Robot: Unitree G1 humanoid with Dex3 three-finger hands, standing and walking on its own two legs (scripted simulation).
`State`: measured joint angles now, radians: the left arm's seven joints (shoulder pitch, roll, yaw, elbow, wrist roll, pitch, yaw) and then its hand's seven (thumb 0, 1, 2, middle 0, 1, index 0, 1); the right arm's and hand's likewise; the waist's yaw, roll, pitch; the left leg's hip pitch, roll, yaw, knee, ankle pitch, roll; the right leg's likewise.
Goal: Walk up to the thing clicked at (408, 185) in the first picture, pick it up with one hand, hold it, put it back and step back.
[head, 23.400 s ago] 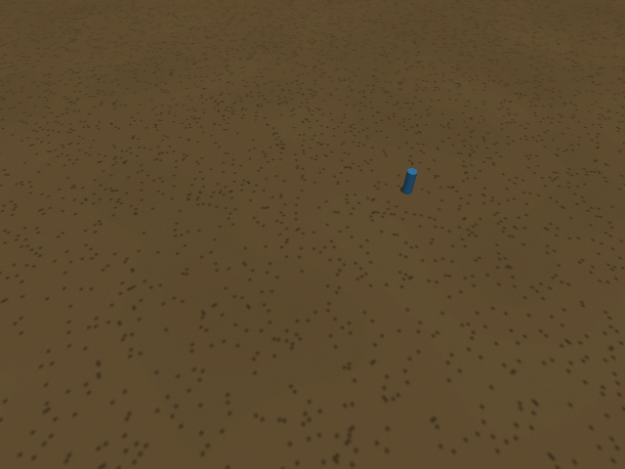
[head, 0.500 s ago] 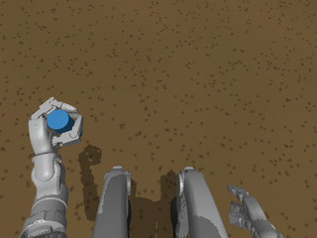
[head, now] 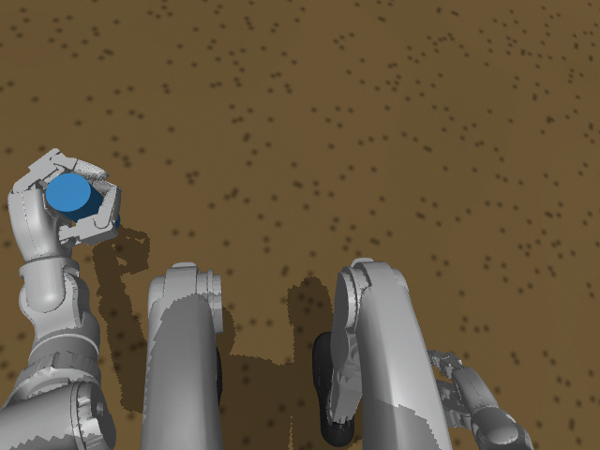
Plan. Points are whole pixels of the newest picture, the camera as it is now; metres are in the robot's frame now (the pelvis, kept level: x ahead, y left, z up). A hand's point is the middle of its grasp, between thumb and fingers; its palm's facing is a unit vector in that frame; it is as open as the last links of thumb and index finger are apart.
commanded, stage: crouch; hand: left
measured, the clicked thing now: (88, 208) +0.40 +0.27 -0.07
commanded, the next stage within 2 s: lower in 0.58 s
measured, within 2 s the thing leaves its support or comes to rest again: neither
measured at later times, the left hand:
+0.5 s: hand (107, 221) +0.40 +0.26 -0.14, palm faces +0.26 -0.96 -0.01, open 5.8 cm
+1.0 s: hand (122, 234) +0.40 +0.26 -0.20, palm faces +0.28 -0.96 +0.00, open 5.8 cm
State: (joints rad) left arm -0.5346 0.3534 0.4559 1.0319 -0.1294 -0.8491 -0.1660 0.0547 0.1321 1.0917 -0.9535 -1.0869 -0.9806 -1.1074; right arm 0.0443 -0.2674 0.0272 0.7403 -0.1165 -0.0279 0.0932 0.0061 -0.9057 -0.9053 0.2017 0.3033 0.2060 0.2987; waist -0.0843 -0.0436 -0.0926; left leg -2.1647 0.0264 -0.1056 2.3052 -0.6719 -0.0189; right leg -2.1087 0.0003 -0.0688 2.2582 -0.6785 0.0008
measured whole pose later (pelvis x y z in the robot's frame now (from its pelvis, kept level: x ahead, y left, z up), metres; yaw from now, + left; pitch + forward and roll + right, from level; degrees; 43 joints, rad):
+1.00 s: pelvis +0.00 +0.01 -0.08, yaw -7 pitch +20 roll -11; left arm -0.49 0.53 0.52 1.17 -0.16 -0.99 -0.13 0.05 0.13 1.09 -0.96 -1.09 -0.99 -1.11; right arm -0.09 -0.32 0.25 0.68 -0.23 -0.01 0.14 0.00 -0.91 -0.90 0.20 0.30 0.21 0.30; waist -0.15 -0.16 0.13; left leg -2.27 0.02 -0.25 2.61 -0.71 -0.02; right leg -2.17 0.04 -0.17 2.46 -0.66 0.03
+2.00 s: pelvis -0.01 +0.03 -0.09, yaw -11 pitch +10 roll -17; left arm -0.48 0.75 0.54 1.37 -0.12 -1.17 0.03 0.05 0.13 1.10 -0.96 -1.08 -0.99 -1.10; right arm -0.19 -0.36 0.47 0.59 -0.35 -0.02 0.17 0.00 -0.91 -0.91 0.21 0.30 0.21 0.30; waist -0.19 -0.29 0.30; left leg -2.20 0.02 -0.38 2.69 -0.71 -0.01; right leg -2.05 0.09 -0.27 2.43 -0.61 0.06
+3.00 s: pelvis -0.02 +0.03 -0.08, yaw -12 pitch +9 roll -19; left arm -0.47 0.78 0.53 1.38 -0.11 -1.19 0.07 -0.01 -0.31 0.29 -0.45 -0.32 -0.42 -0.34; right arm -0.20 -0.36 0.50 0.56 -0.37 -0.03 0.17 0.00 -0.91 -0.90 0.21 0.30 0.21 0.30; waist -0.19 -0.31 0.32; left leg -2.19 0.03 -0.41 2.70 -0.72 0.00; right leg -2.03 0.10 -0.29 2.41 -0.61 0.06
